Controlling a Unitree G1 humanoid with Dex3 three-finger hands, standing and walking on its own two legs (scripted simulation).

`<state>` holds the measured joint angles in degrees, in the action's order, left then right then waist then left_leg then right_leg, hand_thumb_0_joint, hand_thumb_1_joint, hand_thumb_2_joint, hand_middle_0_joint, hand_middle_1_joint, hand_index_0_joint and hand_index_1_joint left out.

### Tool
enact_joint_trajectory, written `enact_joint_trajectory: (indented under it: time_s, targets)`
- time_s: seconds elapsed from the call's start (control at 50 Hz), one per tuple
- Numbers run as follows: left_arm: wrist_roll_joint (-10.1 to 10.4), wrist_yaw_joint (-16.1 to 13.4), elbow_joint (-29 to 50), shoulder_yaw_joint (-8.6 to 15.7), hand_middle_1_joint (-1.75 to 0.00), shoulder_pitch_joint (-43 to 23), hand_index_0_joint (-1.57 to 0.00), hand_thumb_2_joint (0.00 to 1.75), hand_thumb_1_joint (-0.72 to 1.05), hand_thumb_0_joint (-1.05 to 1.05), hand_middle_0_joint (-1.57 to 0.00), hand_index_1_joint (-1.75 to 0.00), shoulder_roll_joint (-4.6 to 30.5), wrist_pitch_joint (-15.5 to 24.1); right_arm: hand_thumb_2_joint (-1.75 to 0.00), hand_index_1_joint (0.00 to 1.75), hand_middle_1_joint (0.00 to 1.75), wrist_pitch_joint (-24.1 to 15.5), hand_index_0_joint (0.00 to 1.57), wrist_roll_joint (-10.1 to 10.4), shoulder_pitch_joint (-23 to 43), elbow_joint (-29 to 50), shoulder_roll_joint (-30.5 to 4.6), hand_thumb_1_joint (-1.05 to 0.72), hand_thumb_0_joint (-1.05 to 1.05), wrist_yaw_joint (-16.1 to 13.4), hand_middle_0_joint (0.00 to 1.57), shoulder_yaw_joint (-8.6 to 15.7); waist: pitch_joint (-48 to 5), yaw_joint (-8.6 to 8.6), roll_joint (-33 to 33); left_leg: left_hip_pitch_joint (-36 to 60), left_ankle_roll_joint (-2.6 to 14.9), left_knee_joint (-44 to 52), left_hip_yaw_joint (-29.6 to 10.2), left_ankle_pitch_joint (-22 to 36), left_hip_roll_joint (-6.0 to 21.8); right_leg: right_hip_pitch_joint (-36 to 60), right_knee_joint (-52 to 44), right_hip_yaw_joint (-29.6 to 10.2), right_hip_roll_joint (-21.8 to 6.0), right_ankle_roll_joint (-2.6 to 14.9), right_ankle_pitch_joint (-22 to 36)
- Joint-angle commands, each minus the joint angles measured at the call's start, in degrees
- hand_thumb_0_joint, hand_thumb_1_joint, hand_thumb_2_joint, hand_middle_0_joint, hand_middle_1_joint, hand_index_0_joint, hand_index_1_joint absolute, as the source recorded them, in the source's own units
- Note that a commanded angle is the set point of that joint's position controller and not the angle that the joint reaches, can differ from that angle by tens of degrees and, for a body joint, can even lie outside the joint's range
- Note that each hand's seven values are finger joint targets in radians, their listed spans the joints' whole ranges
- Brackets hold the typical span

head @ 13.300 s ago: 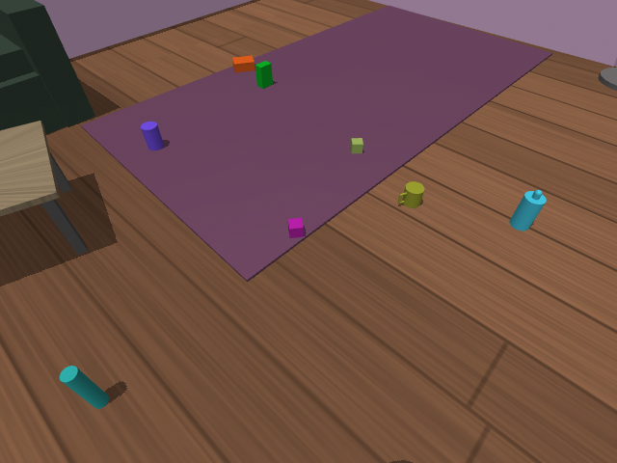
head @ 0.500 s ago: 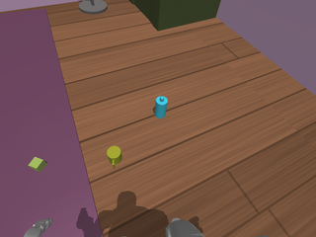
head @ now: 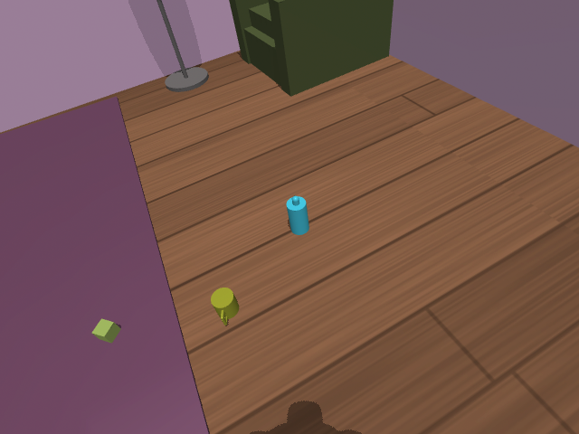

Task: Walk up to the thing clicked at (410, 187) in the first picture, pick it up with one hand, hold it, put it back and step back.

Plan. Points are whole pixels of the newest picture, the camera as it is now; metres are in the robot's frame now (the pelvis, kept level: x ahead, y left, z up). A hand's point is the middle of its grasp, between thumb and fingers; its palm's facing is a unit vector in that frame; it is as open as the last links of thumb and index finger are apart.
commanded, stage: walk up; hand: left
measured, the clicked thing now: (224, 307) +0.72 +0.36 -0.73
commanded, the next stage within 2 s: none
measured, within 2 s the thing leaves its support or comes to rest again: neither
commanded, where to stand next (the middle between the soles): +0.36 +0.11 m, yaw +2 degrees
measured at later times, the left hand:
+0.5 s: hand out of the picture -0.05 +0.36 -0.15, palm faces +0.15 -0.89 -0.44, open 7.4 cm
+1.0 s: hand out of the picture +0.06 +0.37 -0.15, palm faces -0.01 -0.91 -0.41, open 7.4 cm
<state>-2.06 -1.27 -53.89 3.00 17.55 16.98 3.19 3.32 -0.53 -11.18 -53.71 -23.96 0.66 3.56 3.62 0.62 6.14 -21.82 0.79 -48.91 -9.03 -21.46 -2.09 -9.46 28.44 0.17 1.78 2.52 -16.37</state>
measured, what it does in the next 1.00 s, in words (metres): steps on the spot: left foot, then right foot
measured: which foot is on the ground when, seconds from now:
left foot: up 0.00-0.48, down 0.50-1.00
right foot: down 0.00-0.54, up 0.56-0.94, down 0.96-1.00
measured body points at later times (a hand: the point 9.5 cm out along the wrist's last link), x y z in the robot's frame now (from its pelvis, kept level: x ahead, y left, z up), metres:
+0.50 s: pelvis -0.04 +0.07 -0.01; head -0.03 +0.07 +0.44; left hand -0.06 +0.40 -0.12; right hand +0.07 -0.26 -0.12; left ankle -0.01 +0.23 -0.73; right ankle -0.01 -0.08 -0.74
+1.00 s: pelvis +0.01 +0.09 -0.01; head +0.05 +0.08 +0.44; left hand +0.06 +0.42 -0.13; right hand +0.09 -0.21 -0.14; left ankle -0.01 +0.23 -0.72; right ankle +0.04 -0.01 -0.74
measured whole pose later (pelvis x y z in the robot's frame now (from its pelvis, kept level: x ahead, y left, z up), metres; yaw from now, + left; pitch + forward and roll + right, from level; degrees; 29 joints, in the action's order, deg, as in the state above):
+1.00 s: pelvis +0.01 +0.09 -0.01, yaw +1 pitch -2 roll +1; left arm -1.8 0.6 -54.8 4.1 14.2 22.1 0.7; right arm -0.9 -0.7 -12.7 -51.6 -21.1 -0.1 2.3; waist 6.1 0.0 0.5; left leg -16.5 4.9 -44.1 4.1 -23.2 4.6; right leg -16.5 34.8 -0.3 1.4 2.2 -15.9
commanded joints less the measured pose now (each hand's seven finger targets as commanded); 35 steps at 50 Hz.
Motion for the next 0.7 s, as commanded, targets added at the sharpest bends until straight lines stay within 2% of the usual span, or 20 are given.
enact_joint_trajectory:
  time_s: [0.0, 0.02, 0.06, 0.08, 0.1, 0.14, 0.24, 0.26, 0.3, 0.4, 0.44, 0.46, 0.48, 0.5, 0.52, 0.54, 0.56, 0.58, 0.62, 0.68]
  targets:
    - [0.68, -2.56, 3.4, 5.5, -0.3, 1.04, -0.2, 0.9, 0.9, 0.0, -0.2, -0.3, 17.72, 1.37, -0.9, 0.3, 0.3, -0.25, 0.2, -0.12, 0.08, 3.83, -7.63, -0.9, 0.0, -0.25, 0.2, 2.14, -3.59, 0.5, -15.63, -7.0, -0.47, -4.06, -2.72, 1.72, -0.75, 10.83, -8.03, -11.05, -12.64, -6.75, 30.01]
    - [0.7, -2.77, 3.67, 5.7, -0.3, 1.0, -0.2, 0.9, 0.9, 0.0, -0.2, -0.3, 17.86, 1.34, -0.9, 0.3, 0.3, -0.03, 0.2, -0.42, -0.3, 3.85, -7.7, -0.9, 0.0, -0.12, 0.2, 2.25, -3.78, 0.49, -15.26, -7.24, -0.38, -3.88, -2.97, 1.57, -0.42, 11.18, -8.34, -12.2, -13.93, -5.93, 27.79]
    - [0.57, -3.01, 4.39, 5.94, -0.3, 0.7, -0.2, 0.9, 0.9, 0.0, -0.2, -0.3, 18.31, 1.43, -0.9, 0.3, 0.3, 0.42, 0.2, -1.16, -0.25, 3.86, -8.45, -0.9, 0.0, 0.17, 0.2, 2.7, -2.33, 0.66, -12.72, -6.64, -0.66, -4.72, -3.99, 0.99, 0.55, 8.27, -10.51, -14.93, -16.44, -2.99, 17.19]
    - [0.59, -3.07, 4.59, 5.88, -0.3, 0.91, -0.2, 0.9, 0.9, 0.0, -0.2, -0.3, 18.08, 1.52, -0.9, 0.3, 0.3, 0.5, 0.2, -1.35, 0.02, 3.76, -8.97, -0.9, 0.0, 0.4, 0.2, 2.95, -1.37, 0.99, -11.28, -6.99, -0.57, -4.68, -4.28, 1.05, 0.83, 7.71, -11.5, -15.77, -16.88, -2.67, 12.57]
    - [0.48, -3.09, 4.86, 6.09, -0.3, 0.48, -0.2, 0.9, 0.9, 0.0, -0.2, -0.3, 18.49, 1.64, -0.9, 0.3, 0.3, 0.57, 0.2, -1.74, 0.11, 4.05, -9.08, -0.9, 0.0, 0.75, 0.2, 2.96, -0.59, 0.84, -10.79, -7.52, -0.63, -4.58, -4.58, 0.3, 1.52, 6.9, -12.37, -16.58, -18.02, -0.77, 8.11]
    - [0.23, -2.96, 5.16, 6.36, -0.3, 0.32, -0.2, 0.9, 0.9, 0.0, -0.2, -0.3, 19.06, 1.95, -0.9, 0.3, 0.3, 0.63, 0.2, -2.23, -0.72, 4.09, -9.56, -0.9, 0.0, 1.42, 0.2, 3.29, 1.1, 1.03, -10.04, -8.22, -0.86, -5.32, -4.23, -0.48, 2.03, 5.34, -14.21, -17.37, -18.69, 1.1, -1.33]
    - [0.19, -2.09, 5.45, 6.83, -0.3, 1.39, -0.2, 0.9, 0.9, 0.0, -0.2, -0.3, 20.04, 2.51, -0.9, 0.3, 0.3, -0.3, 0.2, -2.43, -1.5, 4.9, -9.7, -0.9, 0.0, 2.65, 0.2, 3.5, 2.52, 1.98, -12.39, -11.76, -1.0, -4.01, -1.64, -2.15, 3.09, 7.15, -15.82, -16.65, -18.72, 4.43, -10.61]
    - [-0.04, -1.81, 5.55, 7.07, -0.3, 1.11, -0.2, 0.9, 0.9, 0.0, -0.2, -0.3, 20.82, 2.57, -0.9, 0.3, 0.3, -0.55, 0.2, -2.59, -1.5, 5.24, -9.64, -0.9, 0.0, 2.79, 0.2, 3.45, 3.53, 2.02, -13.01, -11.32, -1.28, -3.63, -1.24, -3.0, 4.22, 4.7, -16.32, -17.01, -19.97, 7.11, -13.13]
    - [-0.23, -1.46, 5.9, 7.32, -0.3, 0.28, -0.2, 0.9, 0.9, 0.0, -0.2, -0.3, 22.2, 2.73, -0.9, 0.3, 0.3, -0.9, 0.2, -2.65, -1.79, 5.85, -10.03, -0.9, 0.0, 3.2, 0.2, 3.67, 4.1, 1.88, -12.94, -10.29, -1.52, -2.77, -0.73, -3.92, 5.62, 2.04, -16.62, -16.87, -20.89, 8.9, -16.27]
    - [-0.23, -0.45, 6.64, 6.91, -0.3, -1.9, -0.2, 0.9, 0.9, 0.0, -0.2, -0.3, 23.37, 2.58, -0.9, 0.3, 0.3, -1.93, 0.2, -2.37, -2.12, 6.66, -9.8, -0.9, 0.0, 3.83, 0.2, 4.1, 1.88, 1.01, -14.08, -4.2, -0.77, 4.92, 5.86, -5.17, 7.53, -2.56, -13.96, -11.55, -19.3, 8.7, -16.76]
    - [-0.04, 0.03, 7.45, 6.16, -0.3, -6.64, -0.2, 0.9, 0.9, 0.0, -0.2, -0.3, 23.18, 1.92, -0.9, 0.3, 0.3, -2.6, 0.2, -1.66, -6.27, 5.13, -9.65, -0.9, 0.0, 3.45, 0.2, 4.43, 0.16, -2.33, -13.85, 6.36, -0.1, 12.78, 8.64, 0.38, 7.03, -9.85, -10.21, -6.63, -16.69, 6.79, -15.78]
    - [0.08, 0.28, 7.65, 5.55, -0.3, -8.33, -0.2, 0.9, 0.9, 0.0, -0.2, -0.3, 21.93, 1.36, -0.9, 0.3, 0.3, -2.9, 0.2, -1.6, -9.89, 3.4, -9.76, -0.9, 0.0, 3.01, 0.2, 4.86, -1.17, -4.59, -11.33, 13.48, 0.0, 16.64, 10.94, 4.97, 4.9, -14.16, -5.48, -3.55, -14.02, 5.0, -16.44]
    - [-0.22, 0.4, 7.54, 4.68, -0.3, -7.32, -0.2, 0.9, 0.9, 0.0, -0.2, -0.3, 19.25, 0.66, -0.9, 0.3, 0.3, -3.19, 0.2, -1.88, -13.64, 1.43, -10.46, -0.9, 0.0, 2.23, 0.2, 5.55, -2.66, -6.01, -5.54, 20.44, -0.23, 17.42, 11.63, 3.35, 2.29, -19.05, 3.81, -0.89, -10.87, 3.78, -17.58]
    - [-0.04, 0.65, 7.45, 3.34, -0.3, -4.02, -0.2, 0.9, 0.9, 0.0, -0.2, -0.3, 15.11, 0.03, -0.9, 0.3, 0.3, -3.5, 0.2, -2.4, -15.99, 1.01, -12.74, -0.9, 0.0, 1.37, 0.2, 6.2, -2.87, -6.35, 6.53, 22.58, 1.13, 24.91, 3.2, -6.87, 6.52, -24.17, 17.39, 3.19, -6.08, 2.15, -19.22]
    - [1.17, 0.62, 7.76, 2.42, -0.3, -4.19, -0.2, 0.9, 0.9, 0.0, -0.2, -0.3, 12.94, -0.32, -0.9, 0.3, 0.3, -4.02, 0.2, -2.94, -15.03, 2.94, -17.99, -0.9, 0.0, 0.94, 0.2, 6.55, -0.49, -6.83, 17.31, 14.38, 6.57, 39.39, -24.99, -29.14, 21.11, -31.16, 30.43, 2.77, 2.04, -0.11, -19.63]
    - [0.72, 0.22, 5.79, 4.15, -0.3, -4.04, -0.2, 0.9, 0.9, 0.0, -0.2, -0.3, 19.01, -0.5, -0.9, 0.3, 0.3, -4.14, 0.2, -2.11, -8.51, 4.81, -21.12, -0.9, 0.0, 0.84, 0.2, 7.06, 3.08, -4.72, 10.9, 4.68, 12.23, 42.16, -30.8, -35.97, 25.49, -26.82, 35.17, -5.31, -1.14, 0.33, -17.95]
    - [1.01, 0.34, 5.25, 4.3, -0.3, -3.18, -0.2, 0.9, 0.9, 0.0, -0.2, -0.3, 20.35, -0.4, -0.9, 0.3, 0.3, -4.27, 0.2, -2.02, -4.01, 6.28, -19.63, -0.9, 0.0, 0.54, 0.2, 6.6, 6.33, -2.68, 7.27, 2.29, 14.26, 41.0, -28.08, -32.59, 26.27, -26.42, 36.84, -6.16, -2.94, 0.27, -15.15]
    - [1.4, 0.64, 3.77, 4.12, -0.3, -1.56, -0.2, 0.9, 0.9, 0.0, -0.2, -0.3, 19.83, -0.52, -0.9, 0.3, 0.3, -4.79, 0.2, -2.0, -2.47, 6.69, -16.28, -0.9, 0.0, 0.1, 0.2, 5.47, 6.09, -1.39, 1.94, 4.66, 12.45, 37.91, -19.83, -22.72, 21.91, -26.22, 37.63, -7.95, -3.15, -0.15, -11.2]
    - [1.67, 1.3, 1.15, 4.06, -0.3, 2.36, -0.2, 0.9, 0.9, 0.0, -0.2, -0.3, 18.37, -0.83, -0.9, 0.3, 0.3, -6.29, 0.2, -1.57, -2.9, 6.71, -13.35, -0.9, 0.0, -0.53, 0.2, 4.28, 4.21, -0.14, 0.34, 7.55, 7.63, 34.16, -8.94, -8.13, 16.73, -24.46, 34.54, -8.46, -3.54, -0.33, -5.47]
    - [1.61, 1.98, 0.71, 3.9, -0.3, 3.82, -0.2, 0.9, 0.9, 0.0, -0.2, -0.3, 16.49, -1.76, -0.9, 0.3, 0.3, -7.19, 0.2, -1.3, -2.11, 6.62, -13.6, -0.9, 0.0, -0.68, 0.2, 4.4, 3.62, 0.28, 2.16, 6.47, 8.37, 33.21, -3.21, -0.6, 15.91, -19.65, 29.62, -6.75, -2.96, -2.01, -3.05]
